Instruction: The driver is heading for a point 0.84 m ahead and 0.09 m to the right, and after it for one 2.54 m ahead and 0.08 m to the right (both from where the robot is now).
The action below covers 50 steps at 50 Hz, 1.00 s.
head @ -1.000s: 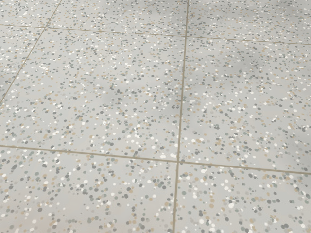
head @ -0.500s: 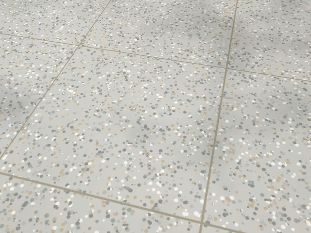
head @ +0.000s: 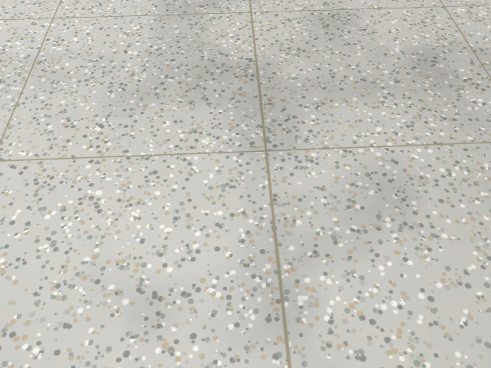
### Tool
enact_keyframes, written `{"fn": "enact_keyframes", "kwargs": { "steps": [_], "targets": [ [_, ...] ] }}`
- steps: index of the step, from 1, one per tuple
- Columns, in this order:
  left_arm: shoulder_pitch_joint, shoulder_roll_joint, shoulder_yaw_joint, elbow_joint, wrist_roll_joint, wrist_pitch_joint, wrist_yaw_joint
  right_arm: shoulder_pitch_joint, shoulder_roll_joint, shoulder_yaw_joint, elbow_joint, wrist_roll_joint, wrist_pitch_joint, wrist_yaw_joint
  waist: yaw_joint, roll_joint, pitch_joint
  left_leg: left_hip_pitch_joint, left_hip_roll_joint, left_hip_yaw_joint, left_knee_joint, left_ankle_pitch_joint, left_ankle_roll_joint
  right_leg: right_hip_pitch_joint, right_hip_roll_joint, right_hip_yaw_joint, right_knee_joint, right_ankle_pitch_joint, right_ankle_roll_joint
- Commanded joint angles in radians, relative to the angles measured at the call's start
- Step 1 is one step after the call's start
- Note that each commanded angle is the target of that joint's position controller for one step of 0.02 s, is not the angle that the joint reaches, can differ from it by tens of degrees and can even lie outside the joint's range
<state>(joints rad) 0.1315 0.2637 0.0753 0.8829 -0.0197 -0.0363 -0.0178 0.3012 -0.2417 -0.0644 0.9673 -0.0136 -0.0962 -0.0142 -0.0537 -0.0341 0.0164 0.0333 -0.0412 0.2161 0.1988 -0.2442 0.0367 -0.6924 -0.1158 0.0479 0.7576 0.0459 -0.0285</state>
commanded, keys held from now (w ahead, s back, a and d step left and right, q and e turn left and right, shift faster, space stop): w+e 0.24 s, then w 0.76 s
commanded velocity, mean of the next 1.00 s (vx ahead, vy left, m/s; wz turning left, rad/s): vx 0.50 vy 0.00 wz -0.25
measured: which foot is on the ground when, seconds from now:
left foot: down 0.00-0.18, up 0.20-0.68, down 0.70-1.00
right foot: up 0.00-0.14, down 0.16-0.70, up 0.72-1.00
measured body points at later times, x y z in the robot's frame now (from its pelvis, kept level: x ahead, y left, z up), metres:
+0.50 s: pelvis +0.29 -0.07 +0.00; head +0.31 -0.09 +0.45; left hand +0.40 +0.19 -0.11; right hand +0.41 -0.36 -0.10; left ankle +0.51 +0.08 -0.68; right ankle +0.22 -0.12 -0.74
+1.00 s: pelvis +0.59 -0.07 +0.01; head +0.61 -0.07 +0.46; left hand +0.81 +0.14 -0.10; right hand +0.54 -0.34 -0.13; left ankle +0.58 +0.02 -0.74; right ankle +0.67 -0.28 -0.68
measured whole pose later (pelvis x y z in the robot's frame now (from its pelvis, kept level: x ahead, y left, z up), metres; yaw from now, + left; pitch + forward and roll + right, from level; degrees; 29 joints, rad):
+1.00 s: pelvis +0.59 -0.07 +0.01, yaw -14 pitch +2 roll +1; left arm 0.14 0.28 0.06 0.80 -0.01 -0.07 0.01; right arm 0.32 -0.25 -0.05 0.94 0.00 -0.09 0.02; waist -0.06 -0.04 0.01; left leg -0.10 -0.07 0.04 0.24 -0.17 0.07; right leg -0.66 -0.13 0.05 0.83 -0.09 0.00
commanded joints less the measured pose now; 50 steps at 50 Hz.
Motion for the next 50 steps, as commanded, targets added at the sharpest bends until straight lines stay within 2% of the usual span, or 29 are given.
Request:
{"fn": "enact_keyframes", "kwargs": {
  "steps": [1,3,5,7,8,9,10,11,12,13,14,15,19,24,27,30,32,33,34,35,36,37,38,39,40,42,44,47,50],
  "targets": [
    [-0.135,0.023,-0.008,-0.106,0.002,-0.011,-0.021,0.008,-0.165,-0.035,-0.040,0.012,0.003,-0.011,-0.019,0.059,0.087,-0.009,0.307,-0.048,-0.068,0.363,0.113,-0.025,0.006,-0.052,-0.086,0.014,-0.014],
    [-0.166,0.028,-0.008,-0.138,-0.001,-0.009,-0.035,0.023,-0.178,-0.040,-0.033,0.020,0.021,-0.011,-0.017,0.068,0.091,0.069,0.332,-0.029,-0.014,0.465,0.105,-0.037,0.022,-0.083,-0.115,-0.065,-0.033],
    [-0.139,0.055,0.004,-0.157,-0.002,-0.006,-0.045,-0.003,-0.205,-0.049,-0.044,0.027,0.035,-0.016,0.022,0.102,0.051,0.102,0.340,0.000,0.091,0.763,0.085,0.057,0.073,-0.137,-0.124,-0.164,-0.066],
    [0.016,0.114,0.037,-0.136,-0.008,-0.001,-0.045,-0.032,-0.231,-0.056,-0.058,0.032,0.052,-0.023,0.120,0.134,-0.047,0.085,0.326,0.020,0.333,1.023,0.059,0.275,0.150,-0.184,-0.129,-0.244,-0.114],
    [0.182,0.173,0.071,-0.095,-0.010,0.000,-0.033,-0.052,-0.227,-0.052,-0.067,0.034,0.055,-0.025,0.208,0.107,-0.130,-0.024,0.283,0.038,0.559,0.942,0.023,0.525,0.183,-0.163,-0.209,-0.180,-0.154],
    [0.300,0.273,0.100,-0.068,-0.009,0.011,-0.008,-0.029,-0.169,-0.032,-0.093,0.004,0.042,-0.022,0.218,-0.071,-0.218,-0.308,0.215,0.038,0.890,0.422,-0.023,0.818,0.000,0.133,-0.223,-0.158,-0.221],
    [0.242,0.319,0.098,-0.101,-0.010,-0.001,-0.010,0.026,-0.055,0.004,-0.144,0.002,0.003,-0.003,0.109,-0.239,-0.332,-0.702,-0.017,-0.143,1.208,-0.334,-0.074,1.086,-0.213,0.730,-0.400,-0.344,-0.427],
    [0.265,0.232,0.071,-0.106,0.001,-0.011,-0.016,-0.095,-0.142,-0.013,-0.162,0.042,-0.040,0.015,0.178,-0.095,-0.333,-0.813,0.033,-0.314,1.244,-0.310,-0.040,1.086,-0.212,0.732,-0.483,-0.361,-0.381],
    [0.230,0.184,0.058,-0.107,0.005,-0.023,-0.014,-0.156,-0.156,-0.016,-0.185,0.067,-0.060,0.021,0.168,-0.059,-0.212,-0.856,0.078,-0.304,1.196,-0.227,-0.012,0.983,-0.180,0.577,-0.479,-0.301,-0.339],
    [0.155,0.145,0.046,-0.117,0.003,-0.032,-0.015,-0.144,-0.147,-0.016,-0.165,0.055,-0.063,0.016,0.110,0.041,-0.125,-0.803,0.132,-0.298,1.093,-0.148,-0.007,0.820,-0.137,0.441,-0.481,-0.185,-0.299],
    [0.093,0.102,0.033,-0.131,0.007,-0.036,-0.011,-0.132,-0.161,-0.026,-0.147,0.031,-0.054,0.009,0.077,0.042,-0.091,-0.727,0.167,-0.291,1.006,-0.103,-0.015,0.701,-0.104,0.345,-0.491,-0.086,-0.274],
    [0.066,0.087,0.024,-0.144,0.018,-0.038,-0.006,-0.109,-0.161,-0.030,-0.138,0.025,-0.038,0.010,0.051,0.023,-0.078,-0.659,0.187,-0.293,0.972,-0.074,-0.024,0.619,-0.084,0.301,-0.513,-0.026,-0.265],
    [0.117,0.136,0.031,-0.120,0.015,-0.047,0.014,-0.153,-0.116,-0.021,-0.155,0.006,0.000,0.006,0.047,0.008,-0.030,-0.654,0.188,-0.256,0.786,0.051,-0.078,0.515,-0.053,0.182,-0.572,0.126,-0.261],
    [0.181,0.144,0.028,-0.087,0.010,-0.043,0.027,-0.309,-0.088,-0.005,-0.191,0.015,-0.007,0.020,0.114,-0.023,0.007,-0.621,0.138,-0.225,0.443,0.367,-0.076,0.520,0.002,0.086,-0.586,0.027,-0.189],
    [0.227,0.145,0.027,-0.055,0.007,-0.042,0.024,-0.378,-0.094,0.000,-0.212,0.025,-0.014,0.032,0.143,-0.035,0.041,-0.635,0.120,-0.228,0.355,0.398,-0.057,0.588,-0.038,0.114,-0.579,-0.039,-0.186],
    [0.261,0.151,0.031,-0.029,0.006,-0.029,0.031,-0.404,-0.113,-0.001,-0.233,0.025,-0.025,0.050,0.138,-0.039,0.051,-0.689,0.108,-0.236,0.301,0.299,-0.017,0.729,-0.099,0.144,-0.514,0.051,-0.176],
    [0.248,0.165,0.035,-0.026,0.006,-0.020,0.037,-0.349,-0.136,-0.008,-0.224,0.026,-0.029,0.055,0.100,-0.061,0.023,-0.617,0.086,-0.222,0.286,0.216,0.013,0.777,-0.113,0.144,-0.451,0.209,-0.153],
    [0.228,0.174,0.037,-0.030,0.007,-0.016,0.038,-0.277,-0.158,-0.018,-0.205,0.024,-0.031,0.054,0.056,-0.074,-0.024,-0.505,0.053,-0.192,0.278,0.189,0.034,0.777,-0.097,0.127,-0.373,0.383,-0.139],
    [0.208,0.163,0.030,-0.035,0.010,-0.012,0.037,-0.134,-0.194,-0.038,-0.162,0.020,-0.030,0.049,-0.016,-0.058,-0.115,-0.303,0.040,-0.179,0.269,0.222,0.065,0.735,-0.045,0.088,-0.211,0.478,-0.115],
    [0.212,0.126,0.012,-0.054,0.023,-0.011,0.036,0.043,-0.247,-0.051,-0.129,0.006,-0.029,0.043,-0.080,0.021,-0.262,-0.001,0.191,-0.346,0.308,0.236,0.129,0.553,0.014,0.052,0.065,0.259,-0.085],
    [0.359,0.018,-0.017,-0.055,0.012,-0.031,0.025,0.134,-0.314,-0.070,-0.096,0.004,-0.021,0.046,-0.022,0.308,-0.389,0.354,0.416,-0.819,0.222,0.034,0.299,0.148,0.198,0.009,0.441,-0.383,-0.004],
    [0.316,0.093,-0.008,-0.041,-0.002,-0.050,0.021,0.127,-0.216,-0.043,-0.093,0.028,-0.018,0.049,-0.057,0.270,-0.378,0.370,0.419,-0.962,0.112,-0.137,0.291,0.010,0.182,0.118,0.556,-0.616,-0.014],
    [0.214,0.150,0.007,-0.072,-0.021,-0.062,0.017,0.042,-0.174,-0.029,-0.110,0.032,-0.017,0.045,-0.056,0.197,-0.213,0.241,0.389,-0.815,0.093,-0.158,0.240,-0.067,0.124,0.105,0.581,-0.546,-0.023],
    [0.147,0.148,0.004,-0.089,-0.020,-0.067,0.020,-0.032,-0.156,-0.022,-0.129,0.020,-0.013,0.042,-0.031,0.105,-0.129,0.093,0.351,-0.697,0.072,-0.083,0.212,-0.044,0.069,0.066,0.539,-0.454,-0.026],
    [0.114,0.140,0.009,-0.095,-0.004,-0.067,0.023,-0.080,-0.135,-0.014,-0.134,0.011,-0.013,0.043,-0.004,0.072,-0.058,-0.036,0.317,-0.616,0.044,0.022,0.203,-0.016,0.036,0.047,0.469,-0.399,-0.021],
    [0.154,0.113,0.012,-0.087,0.006,-0.051,0.025,-0.101,-0.115,-0.003,-0.131,0.000,-0.017,0.046,0.046,0.110,-0.047,-0.147,0.276,-0.525,-0.001,0.146,0.195,0.081,-0.001,0.045,0.392,-0.350,-0.015],
    [0.159,0.082,0.006,-0.087,0.009,-0.037,0.027,-0.089,-0.134,-0.007,-0.118,0.010,-0.021,0.043,0.060,0.113,-0.033,-0.191,0.268,-0.461,-0.040,0.215,0.209,0.085,-0.018,0.026,0.315,-0.332,0.004],
    [0.063,0.071,0.000,-0.119,0.017,-0.033,0.029,-0.059,-0.174,-0.017,-0.102,0.013,-0.015,0.028,0.042,0.091,-0.006,-0.189,0.257,-0.389,-0.078,0.279,0.206,0.026,-0.028,0.009,0.150,-0.183,0.035],
    [-0.033,0.051,-0.009,-0.140,0.015,-0.041,0.021,-0.023,-0.181,-0.017,-0.086,0.022,-0.007,0.019,0.013,0.092,0.010,-0.187,0.212,-0.303,-0.083,0.299,0.168,0.064,-0.003,-0.020,-0.046,-0.010,0.040]
  ]
}}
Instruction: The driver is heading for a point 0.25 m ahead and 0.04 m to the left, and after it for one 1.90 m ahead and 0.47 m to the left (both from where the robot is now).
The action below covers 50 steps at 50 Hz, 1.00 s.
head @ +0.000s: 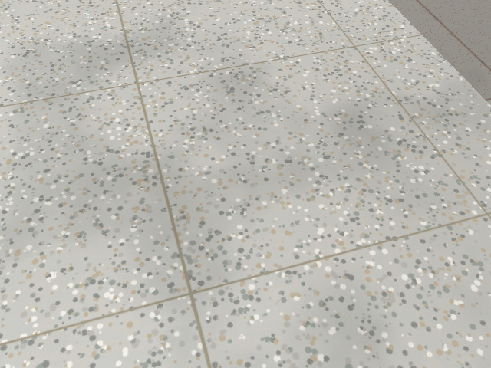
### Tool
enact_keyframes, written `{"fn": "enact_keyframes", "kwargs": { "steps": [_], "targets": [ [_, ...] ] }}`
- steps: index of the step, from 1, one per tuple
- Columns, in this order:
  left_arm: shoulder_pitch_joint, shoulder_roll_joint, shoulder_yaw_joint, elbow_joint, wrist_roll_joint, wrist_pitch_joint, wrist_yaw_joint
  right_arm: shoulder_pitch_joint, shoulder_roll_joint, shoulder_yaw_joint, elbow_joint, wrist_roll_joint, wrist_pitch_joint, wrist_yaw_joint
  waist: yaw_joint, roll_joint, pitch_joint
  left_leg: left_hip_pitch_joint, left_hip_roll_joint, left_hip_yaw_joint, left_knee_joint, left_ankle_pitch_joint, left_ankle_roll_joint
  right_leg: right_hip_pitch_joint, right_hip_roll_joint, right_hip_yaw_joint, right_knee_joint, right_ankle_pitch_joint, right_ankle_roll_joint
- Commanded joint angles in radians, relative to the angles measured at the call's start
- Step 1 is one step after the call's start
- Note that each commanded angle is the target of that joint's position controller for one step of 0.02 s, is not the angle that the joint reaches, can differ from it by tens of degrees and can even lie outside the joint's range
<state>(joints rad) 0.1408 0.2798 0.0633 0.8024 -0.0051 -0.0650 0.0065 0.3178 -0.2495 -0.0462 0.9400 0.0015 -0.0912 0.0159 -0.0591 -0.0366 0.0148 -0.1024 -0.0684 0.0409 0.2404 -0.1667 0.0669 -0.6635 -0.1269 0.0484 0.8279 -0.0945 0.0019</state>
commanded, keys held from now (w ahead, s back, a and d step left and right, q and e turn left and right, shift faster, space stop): w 0.02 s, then w+q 0.70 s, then w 0.28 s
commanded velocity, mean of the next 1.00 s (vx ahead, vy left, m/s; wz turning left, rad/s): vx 0.50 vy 0.00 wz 0.37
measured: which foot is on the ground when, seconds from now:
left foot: down 0.00-0.22, up 0.24-0.72, down 0.74-1.00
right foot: up 0.00-0.20, down 0.22-0.72, up 0.74-1.00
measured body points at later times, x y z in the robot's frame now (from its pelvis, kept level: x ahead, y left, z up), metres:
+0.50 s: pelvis +0.27 -0.05 +0.00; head +0.29 -0.05 +0.45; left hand +0.26 +0.23 -0.13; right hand +0.46 -0.30 -0.12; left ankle +0.35 +0.13 -0.67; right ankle +0.27 -0.16 -0.75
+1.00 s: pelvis +0.52 +0.09 +0.00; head +0.54 +0.12 +0.45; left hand +0.55 +0.41 -0.11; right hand +0.69 -0.13 -0.12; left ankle +0.48 +0.15 -0.75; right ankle +0.70 -0.03 -0.67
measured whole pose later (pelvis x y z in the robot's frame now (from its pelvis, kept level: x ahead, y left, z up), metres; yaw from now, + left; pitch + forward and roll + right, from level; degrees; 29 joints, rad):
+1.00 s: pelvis +0.52 +0.09 +0.00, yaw +26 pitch +1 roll +0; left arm 0.11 0.29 0.07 0.84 0.00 -0.08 0.00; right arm 0.31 -0.24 -0.06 0.81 0.00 -0.06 0.01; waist -0.04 -0.03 0.03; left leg -0.15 -0.09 0.01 0.30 -0.18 0.09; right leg -0.67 -0.14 0.03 0.94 -0.15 0.02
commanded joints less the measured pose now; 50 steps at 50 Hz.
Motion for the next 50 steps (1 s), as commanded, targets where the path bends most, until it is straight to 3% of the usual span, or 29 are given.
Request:
{"fn": "enact_keyframes", "kwargs": {
  "steps": [1,4,6,8,9,10,11,12,13,14,16,18,19,21,25,29,32,34,35,36,37,38,39,40,41,42,43,46,50],
  "targets": [
    [-0.077,0.030,0.000,-0.067,-0.002,-0.015,-0.007,-0.021,-0.176,-0.036,-0.050,0.011,-0.010,-0.013,0.005,0.094,0.018,-0.047,0.233,-0.112,-0.124,0.214,0.131,0.055,0.021,-0.033,-0.170,0.169,0.009],
    [-0.177,0.032,-0.003,-0.101,-0.008,-0.023,-0.019,0.055,-0.176,-0.036,-0.018,0.020,0.004,-0.014,-0.028,0.091,0.045,0.008,0.257,-0.146,-0.087,0.196,0.132,0.065,0.051,-0.032,-0.266,0.182,0.011],
    [-0.210,0.047,-0.001,-0.118,-0.011,-0.034,-0.031,0.070,-0.184,-0.040,-0.010,0.024,0.017,-0.019,-0.024,0.101,0.053,0.066,0.287,-0.182,-0.040,0.209,0.126,0.065,0.064,-0.018,-0.318,0.136,0.001],
    [-0.176,0.078,0.009,-0.114,-0.011,-0.044,-0.036,0.060,-0.201,-0.048,-0.011,0.025,0.026,-0.025,0.012,0.120,0.034,0.098,0.311,-0.220,0.017,0.246,0.109,0.136,0.076,-0.012,-0.354,0.073,-0.017],
    [-0.116,0.098,0.018,-0.099,-0.010,-0.049,-0.035,0.041,-0.209,-0.051,-0.015,0.025,0.030,-0.027,0.054,0.130,0.004,0.090,0.303,-0.219,0.078,0.327,0.096,0.233,0.093,-0.027,-0.376,0.049,-0.032],
    [0.014,0.138,0.040,-0.060,-0.006,-0.052,-0.028,0.030,-0.191,-0.044,-0.022,0.022,0.032,-0.027,0.117,0.117,-0.078,0.049,0.252,-0.188,0.215,0.416,0.070,0.427,0.103,-0.041,-0.391,0.049,-0.059],
    [0.194,0.202,0.061,-0.028,0.013,-0.054,-0.018,0.015,-0.139,-0.024,-0.049,0.006,0.029,-0.025,0.192,0.058,-0.228,-0.113,0.187,-0.144,0.480,0.279,0.032,0.722,-0.029,0.078,-0.333,0.068,-0.119],
    [0.283,0.293,0.083,-0.006,0.020,-0.040,-0.013,0.141,-0.025,0.008,-0.070,0.008,0.011,-0.022,0.153,-0.200,-0.384,-0.494,0.034,-0.051,0.848,-0.201,-0.040,1.091,-0.286,0.480,-0.382,-0.045,-0.262],
    [0.295,0.203,0.061,-0.004,0.011,-0.033,-0.014,0.126,-0.097,-0.007,-0.057,0.030,-0.002,-0.019,0.175,-0.218,-0.418,-0.611,0.056,-0.159,1.004,-0.424,-0.042,1.074,-0.309,0.650,-0.485,-0.204,-0.288],
    [0.219,0.144,0.041,-0.014,0.005,-0.034,-0.010,0.043,-0.171,-0.029,-0.079,0.049,-0.004,-0.018,0.171,-0.144,-0.248,-0.682,0.108,-0.162,1.055,-0.360,-0.034,0.943,-0.272,0.501,-0.512,-0.249,-0.239],
    [0.094,0.082,0.021,-0.019,0.008,-0.036,-0.012,-0.035,-0.153,-0.035,-0.096,0.036,0.008,-0.025,0.120,-0.067,-0.087,-0.637,0.179,-0.132,0.992,-0.214,-0.034,0.681,-0.195,0.286,-0.584,-0.161,-0.192],
    [0.031,0.059,0.016,-0.013,0.017,-0.046,-0.015,-0.006,-0.113,-0.040,-0.096,0.033,0.036,-0.024,0.064,-0.090,-0.032,-0.542,0.214,-0.138,0.934,-0.147,-0.039,0.536,-0.156,0.154,-0.653,-0.079,-0.175],
    [0.024,0.065,0.020,-0.007,0.017,-0.050,-0.014,-0.008,-0.090,-0.037,-0.103,0.033,0.048,-0.022,0.054,-0.079,-0.018,-0.535,0.221,-0.134,0.918,-0.129,-0.045,0.505,-0.156,0.109,-0.677,-0.033,-0.182],
    [0.027,0.089,0.029,0.007,0.020,-0.056,-0.009,-0.034,-0.081,-0.039,-0.128,0.027,0.063,-0.022,0.043,-0.047,0.001,-0.566,0.225,-0.139,0.871,-0.065,-0.056,0.493,-0.160,0.033,-0.702,0.042,-0.193],
    [0.050,0.122,0.040,0.029,0.021,-0.051,0.006,-0.121,-0.070,-0.034,-0.165,0.020,0.060,-0.002,0.061,-0.022,0.022,-0.577,0.215,-0.112,0.654,0.140,-0.063,0.525,-0.131,-0.118,-0.715,0.113,-0.174],
    [0.107,0.156,0.051,0.049,0.005,-0.035,0.014,-0.262,-0.057,-0.022,-0.221,0.017,0.057,0.023,0.114,0.000,0.063,-0.563,0.193,-0.041,0.479,0.196,-0.044,0.602,-0.146,-0.198,-0.706,0.125,-0.156],
    [0.138,0.180,0.061,0.065,-0.012,-0.012,0.013,-0.312,-0.075,-0.026,-0.262,0.018,0.061,0.038,0.117,-0.008,0.076,-0.574,0.172,-0.008,0.419,0.100,-0.010,0.714,-0.179,-0.226,-0.641,0.221,-0.135],
    [0.123,0.208,0.070,0.061,-0.021,0.002,0.016,-0.273,-0.106,-0.041,-0.273,0.017,0.064,0.042,0.077,-0.037,0.032,-0.476,0.114,0.048,0.410,-0.007,0.027,0.753,-0.183,-0.255,-0.515,0.528,-0.113],
    [0.110,0.219,0.072,0.057,-0.025,0.012,0.018,-0.188,-0.134,-0.059,-0.258,0.020,0.066,0.041,0.024,-0.046,-0.021,-0.359,0.068,0.080,0.398,-0.041,0.052,0.748,-0.170,-0.275,-0.380,0.681,-0.098],
    [0.097,0.211,0.067,0.052,-0.028,0.019,0.019,-0.032,-0.183,-0.090,-0.217,0.024,0.067,0.033,-0.062,-0.024,-0.101,-0.138,0.015,0.094,0.334,0.012,0.087,0.679,-0.129,-0.305,-0.170,0.706,-0.066],
    [0.126,0.163,0.048,0.040,0.000,0.013,0.020,0.128,-0.274,-0.127,-0.177,0.026,0.075,0.011,-0.115,0.095,-0.195,0.173,0.121,-0.112,0.302,0.018,0.145,0.428,-0.087,-0.310,0.142,0.401,-0.016],
    [0.220,0.013,-0.001,-0.011,0.030,-0.018,0.004,0.084,-0.372,-0.132,-0.185,0.031,0.065,0.007,0.020,0.338,-0.282,0.459,0.369,-0.687,0.176,-0.163,0.332,-0.001,0.121,-0.194,0.472,-0.478,0.040],
    [0.120,0.097,0.011,-0.005,-0.017,-0.056,-0.010,0.120,-0.273,-0.101,-0.208,0.020,0.051,0.013,-0.059,0.192,-0.366,0.485,0.420,-0.832,0.041,-0.236,0.332,-0.094,0.118,0.012,0.558,-0.496,0.018],
    [0.042,0.138,0.024,-0.023,-0.054,-0.073,-0.017,0.090,-0.222,-0.086,-0.194,0.010,0.037,0.016,-0.065,0.149,-0.229,0.399,0.399,-0.680,0.038,-0.141,0.282,-0.170,0.074,0.005,0.549,-0.407,-0.008],
    [0.025,0.126,0.019,-0.020,-0.040,-0.080,-0.010,0.023,-0.194,-0.077,-0.203,0.013,0.029,0.014,-0.027,0.087,-0.159,0.259,0.359,-0.553,0.050,-0.045,0.246,-0.136,0.024,0.005,0.476,-0.320,-0.024],
    [0.025,0.131,0.026,-0.006,-0.015,-0.077,-0.003,-0.055,-0.153,-0.064,-0.215,0.008,0.028,0.012,0.011,0.070,-0.104,0.120,0.323,-0.444,0.042,0.069,0.220,-0.067,-0.011,0.004,0.398,-0.265,-0.022],
    [0.052,0.134,0.031,0.006,-0.010,-0.064,-0.004,-0.094,-0.126,-0.053,-0.229,-0.007,0.024,0.009,0.047,0.093,-0.092,0.029,0.300,-0.387,0.019,0.146,0.210,0.011,-0.034,0.015,0.360,-0.226,-0.022],
    [0.066,0.097,0.026,0.016,0.001,-0.028,-0.004,-0.089,-0.144,-0.055,-0.219,-0.004,0.010,0.001,0.074,0.076,-0.060,-0.060,0.278,-0.292,-0.050,0.254,0.216,0.049,-0.036,-0.001,0.248,-0.156,0.006],
    [-0.046,0.070,0.015,-0.017,0.009,-0.023,-0.007,-0.037,-0.161,-0.057,-0.186,0.003,0.008,-0.018,0.041,0.077,-0.012,-0.044,0.236,-0.184,-0.081,0.298,0.177,-0.007,-0.016,-0.015,-0.004,0.083,0.036]
  ]
}}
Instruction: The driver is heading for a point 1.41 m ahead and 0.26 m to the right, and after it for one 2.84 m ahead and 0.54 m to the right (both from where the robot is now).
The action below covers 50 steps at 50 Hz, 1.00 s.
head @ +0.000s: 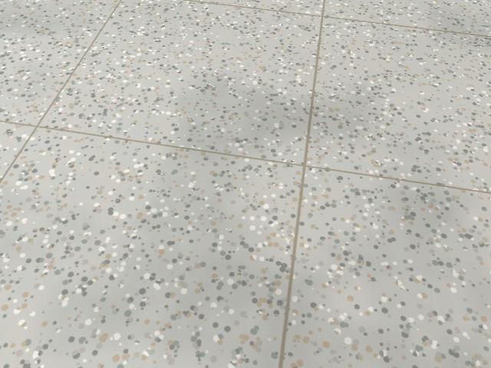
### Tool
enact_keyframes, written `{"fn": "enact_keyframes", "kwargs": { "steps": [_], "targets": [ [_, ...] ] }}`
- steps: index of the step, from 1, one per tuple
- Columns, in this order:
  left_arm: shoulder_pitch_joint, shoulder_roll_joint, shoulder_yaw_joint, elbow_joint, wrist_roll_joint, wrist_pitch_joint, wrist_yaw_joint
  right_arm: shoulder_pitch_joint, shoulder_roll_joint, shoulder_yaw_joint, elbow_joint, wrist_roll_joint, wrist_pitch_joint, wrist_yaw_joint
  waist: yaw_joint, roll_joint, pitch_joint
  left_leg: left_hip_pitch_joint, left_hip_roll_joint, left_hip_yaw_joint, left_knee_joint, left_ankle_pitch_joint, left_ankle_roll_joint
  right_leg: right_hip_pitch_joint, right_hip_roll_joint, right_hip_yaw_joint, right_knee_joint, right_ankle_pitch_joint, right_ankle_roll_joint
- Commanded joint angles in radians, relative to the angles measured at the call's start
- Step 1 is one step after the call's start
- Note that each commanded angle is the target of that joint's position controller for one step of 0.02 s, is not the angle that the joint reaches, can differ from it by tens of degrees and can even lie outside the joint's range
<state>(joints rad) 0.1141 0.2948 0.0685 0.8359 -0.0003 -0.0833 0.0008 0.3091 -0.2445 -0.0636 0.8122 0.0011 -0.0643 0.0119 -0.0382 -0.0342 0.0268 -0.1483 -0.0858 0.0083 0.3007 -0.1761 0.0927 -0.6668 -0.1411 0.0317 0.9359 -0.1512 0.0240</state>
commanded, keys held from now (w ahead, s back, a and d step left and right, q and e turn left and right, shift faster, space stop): w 0.66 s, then w+e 0.34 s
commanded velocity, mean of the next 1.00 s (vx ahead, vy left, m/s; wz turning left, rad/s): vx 0.50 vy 0.00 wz -0.05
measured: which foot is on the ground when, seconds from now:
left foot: down 0.00-0.28, up 0.30-0.78, down 0.80-1.00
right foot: up 0.00-0.24, down 0.26-0.82, up 0.84-1.00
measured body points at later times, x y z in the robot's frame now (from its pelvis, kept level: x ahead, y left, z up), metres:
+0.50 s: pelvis +0.30 -0.07 +0.00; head +0.32 -0.08 +0.45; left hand +0.35 +0.20 -0.13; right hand +0.42 -0.34 -0.12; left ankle +0.33 +0.09 -0.67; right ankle +0.31 -0.15 -0.75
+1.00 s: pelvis +0.58 +0.00 +0.00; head +0.60 +0.01 +0.45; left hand +0.69 +0.27 -0.14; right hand +0.63 -0.29 -0.12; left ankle +0.61 +0.09 -0.75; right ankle +0.57 -0.16 -0.66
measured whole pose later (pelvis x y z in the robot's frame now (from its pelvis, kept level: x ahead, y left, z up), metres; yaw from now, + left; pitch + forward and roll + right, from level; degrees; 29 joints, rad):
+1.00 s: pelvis +0.58 +0.00 +0.00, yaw -7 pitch +1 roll +1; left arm 0.25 0.31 0.08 0.89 -0.03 -0.04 0.01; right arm 0.23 -0.25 -0.06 0.86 -0.01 -0.10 0.01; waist -0.02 -0.05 0.02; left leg -0.21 0.00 0.13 0.37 -0.17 0.04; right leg -0.57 -0.10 0.05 1.13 -0.29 -0.02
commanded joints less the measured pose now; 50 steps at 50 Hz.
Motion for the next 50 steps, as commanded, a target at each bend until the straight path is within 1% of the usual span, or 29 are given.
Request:
{"fn": "enact_keyframes", "kwargs": {
  "steps": [1,4,8,11,12,13,14,15,16,17,18,19,20,23,26,30,35,37,38,39,40,41,42,43,44,45,46,48,50],
  "targets": [
    [-0.047,0.048,0.007,-0.056,0.001,-0.007,-0.006,-0.018,-0.167,-0.038,-0.051,0.005,-0.018,-0.017,0.009,0.081,-0.017,0.002,0.239,-0.127,-0.144,0.289,0.136,0.012,0.011,-0.007,-0.181,0.202,0.012],
    [-0.140,0.032,-0.005,-0.077,-0.009,-0.015,-0.019,0.033,-0.175,-0.039,-0.020,0.009,-0.017,-0.019,-0.032,0.094,0.019,0.015,0.241,-0.109,-0.158,0.190,0.118,0.051,0.047,-0.030,-0.329,0.310,0.003],
    [-0.206,0.049,-0.007,-0.108,-0.013,-0.025,-0.040,0.085,-0.180,-0.043,0.022,0.014,-0.003,-0.021,-0.046,0.101,0.050,0.169,0.307,-0.137,-0.097,0.239,0.112,-0.007,0.066,-0.021,-0.419,0.234,-0.036],
    [-0.134,0.085,0.004,-0.097,-0.012,-0.031,-0.050,0.066,-0.199,-0.050,0.031,0.015,0.010,-0.030,0.008,0.134,0.006,0.245,0.328,-0.139,0.005,0.479,0.079,0.096,0.102,-0.043,-0.446,0.111,-0.082],
    [-0.044,0.110,0.018,-0.072,-0.010,-0.032,-0.046,0.045,-0.205,-0.050,0.029,0.015,0.015,-0.031,0.061,0.142,-0.051,0.239,0.304,-0.116,0.108,0.654,0.062,0.230,0.137,-0.076,-0.459,0.099,-0.105],
    [0.110,0.154,0.039,-0.026,-0.004,-0.031,-0.039,0.036,-0.185,-0.040,0.023,0.011,0.020,-0.032,0.132,0.121,-0.156,0.166,0.249,-0.076,0.296,0.687,0.034,0.463,0.132,-0.072,-0.447,0.135,-0.139],
    [0.274,0.225,0.054,0.000,0.008,-0.028,-0.032,0.082,-0.131,-0.017,0.007,-0.013,0.018,-0.032,0.164,-0.013,-0.312,-0.067,0.176,-0.040,0.617,0.357,-0.002,0.791,-0.069,0.159,-0.398,0.158,-0.218],
    [0.325,0.250,0.061,0.030,0.000,-0.023,-0.040,0.208,-0.028,0.010,0.010,0.005,-0.004,-0.019,0.102,-0.286,-0.423,-0.439,-0.004,-0.076,0.925,-0.370,-0.061,1.073,-0.251,0.647,-0.550,-0.116,-0.369],
    [0.303,0.156,0.035,0.023,-0.020,-0.023,-0.040,0.114,-0.140,-0.010,0.014,0.025,-0.022,-0.014,0.152,-0.164,-0.350,-0.558,0.046,-0.172,1.021,-0.403,-0.046,1.039,-0.221,0.674,-0.632,-0.291,-0.325],
    [0.219,0.124,0.024,0.008,-0.018,-0.022,-0.034,0.008,-0.177,-0.021,-0.022,0.042,-0.033,-0.011,0.145,-0.107,-0.202,-0.618,0.099,-0.139,1.017,-0.306,-0.036,0.903,-0.194,0.530,-0.653,-0.272,-0.281],
    [0.148,0.110,0.017,-0.008,-0.006,-0.020,-0.032,-0.044,-0.172,-0.018,-0.033,0.036,-0.037,-0.016,0.117,-0.020,-0.123,-0.584,0.151,-0.106,0.972,-0.216,-0.036,0.754,-0.161,0.425,-0.678,-0.168,-0.262],
    [0.104,0.089,0.010,-0.014,0.005,-0.021,-0.031,-0.061,-0.163,-0.024,-0.035,0.020,-0.035,-0.019,0.087,-0.004,-0.070,-0.546,0.183,-0.098,0.911,-0.162,-0.042,0.639,-0.131,0.351,-0.702,-0.071,-0.259],
    [0.087,0.073,0.004,-0.014,0.016,-0.024,-0.031,-0.036,-0.150,-0.026,-0.030,0.016,-0.027,-0.019,0.055,-0.031,-0.067,-0.483,0.208,-0.104,0.879,-0.129,-0.044,0.574,-0.107,0.302,-0.725,-0.007,-0.253],
    [0.093,0.087,0.005,0.003,0.004,-0.032,-0.029,-0.018,-0.107,-0.019,-0.025,0.012,-0.004,-0.023,0.028,-0.041,-0.043,-0.460,0.232,-0.083,0.777,-0.096,-0.072,0.496,-0.087,0.199,-0.789,0.096,-0.270],
    [0.126,0.122,0.014,0.020,0.001,-0.027,-0.013,-0.112,-0.098,-0.013,-0.054,0.002,-0.001,-0.023,0.046,-0.018,-0.012,-0.526,0.241,-0.068,0.614,0.056,-0.104,0.507,-0.074,0.127,-0.820,0.167,-0.267],
    [0.180,0.134,0.015,0.044,-0.011,-0.016,-0.003,-0.242,-0.068,0.000,-0.080,0.006,-0.014,-0.010,0.092,-0.018,0.010,-0.469,0.199,-0.022,0.361,0.257,-0.108,0.519,-0.026,0.026,-0.822,0.190,-0.223],
    [0.268,0.142,0.020,0.091,-0.023,0.010,0.000,-0.367,-0.082,0.003,-0.129,0.016,-0.027,0.015,0.123,-0.023,0.048,-0.481,0.166,-0.029,0.224,0.217,-0.084,0.658,-0.091,0.064,-0.750,0.203,-0.215],
    [0.256,0.159,0.027,0.093,-0.026,0.021,0.006,-0.335,-0.111,-0.006,-0.127,0.015,-0.037,0.022,0.085,-0.040,0.031,-0.421,0.150,-0.035,0.188,0.146,-0.065,0.696,-0.115,0.099,-0.691,0.261,-0.199],
    [0.234,0.170,0.031,0.088,-0.026,0.026,0.008,-0.275,-0.132,-0.016,-0.113,0.014,-0.041,0.021,0.045,-0.051,0.000,-0.328,0.129,-0.019,0.171,0.118,-0.052,0.692,-0.108,0.101,-0.630,0.358,-0.188],
    [0.215,0.158,0.026,0.081,-0.025,0.029,0.009,-0.146,-0.169,-0.037,-0.073,0.011,-0.044,0.015,-0.023,-0.040,-0.078,-0.140,0.108,0.002,0.148,0.124,-0.028,0.656,-0.062,0.072,-0.493,0.461,-0.163],
    [0.210,0.108,0.007,0.062,-0.010,0.027,0.008,0.032,-0.230,-0.060,-0.034,-0.005,-0.045,0.004,-0.095,0.005,-0.224,0.158,0.206,-0.083,0.207,0.148,0.021,0.503,-0.002,0.034,-0.246,0.345,-0.127],
    [0.333,-0.008,-0.027,0.041,-0.006,0.010,0.003,0.134,-0.331,-0.085,-0.012,-0.018,-0.035,-0.003,-0.064,0.247,-0.386,0.556,0.470,-0.490,0.167,0.005,0.161,0.107,0.158,-0.046,0.143,-0.082,-0.050],
    [0.319,0.043,-0.018,0.055,-0.023,-0.007,-0.002,0.150,-0.248,-0.062,-0.012,-0.010,-0.029,-0.001,-0.085,0.293,-0.441,0.555,0.514,-0.705,0.036,-0.130,0.190,-0.013,0.167,0.081,0.298,-0.438,-0.050],
    [0.237,0.125,0.008,0.034,-0.050,-0.011,-0.003,0.075,-0.190,-0.043,-0.019,-0.004,-0.030,-0.004,-0.078,0.218,-0.272,0.427,0.482,-0.563,0.010,-0.196,0.138,-0.095,0.111,0.094,0.364,-0.384,-0.061],
    [0.180,0.123,0.009,0.019,-0.050,-0.009,0.000,0.003,-0.158,-0.032,-0.028,-0.002,-0.031,-0.006,-0.054,0.170,-0.175,0.287,0.447,-0.438,-0.018,-0.172,0.107,-0.095,0.062,0.066,0.349,-0.295,-0.066],
    [0.157,0.113,0.014,0.016,-0.039,-0.002,0.004,-0.061,-0.125,-0.023,-0.027,-0.004,-0.034,-0.004,-0.025,0.142,-0.101,0.159,0.410,-0.342,-0.062,-0.118,0.091,-0.062,0.032,0.059,0.299,-0.226,-0.063],
    [0.176,0.099,0.021,0.023,-0.034,0.013,0.007,-0.103,-0.101,-0.016,-0.027,-0.010,-0.041,-0.002,0.010,0.162,-0.063,0.068,0.377,-0.254,-0.100,-0.062,0.075,-0.004,0.004,0.069,0.255,-0.174,-0.060],
    [0.201,0.052,0.017,0.024,-0.036,0.041,0.006,-0.137,-0.097,-0.019,-0.016,-0.015,-0.051,-0.001,0.043,0.157,-0.035,-0.021,0.359,-0.151,-0.153,0.026,0.077,0.054,-0.010,0.063,0.228,-0.126,-0.050],
    [0.175,0.040,0.020,0.002,-0.031,0.056,0.008,-0.134,-0.119,-0.027,-0.001,-0.019,-0.058,-0.007,0.054,0.126,-0.013,-0.032,0.360,-0.071,-0.176,0.109,0.087,0.016,-0.014,0.070,0.189,-0.058,-0.039]
  ]
}}
Keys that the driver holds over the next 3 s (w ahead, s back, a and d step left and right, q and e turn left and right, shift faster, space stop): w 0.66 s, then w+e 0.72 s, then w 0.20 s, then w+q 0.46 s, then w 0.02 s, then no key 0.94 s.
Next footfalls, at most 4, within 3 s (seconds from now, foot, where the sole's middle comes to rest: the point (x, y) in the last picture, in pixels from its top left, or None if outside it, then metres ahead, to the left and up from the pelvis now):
0.26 right None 0.35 -0.16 -0.78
0.80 left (206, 309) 0.65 0.09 -0.78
1.32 right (301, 239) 0.88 -0.21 -0.78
1.86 left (271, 152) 1.26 -0.14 -0.78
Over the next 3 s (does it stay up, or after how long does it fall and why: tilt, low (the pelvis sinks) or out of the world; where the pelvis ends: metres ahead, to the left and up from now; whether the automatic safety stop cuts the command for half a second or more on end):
stays up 1.41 -0.25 -0.02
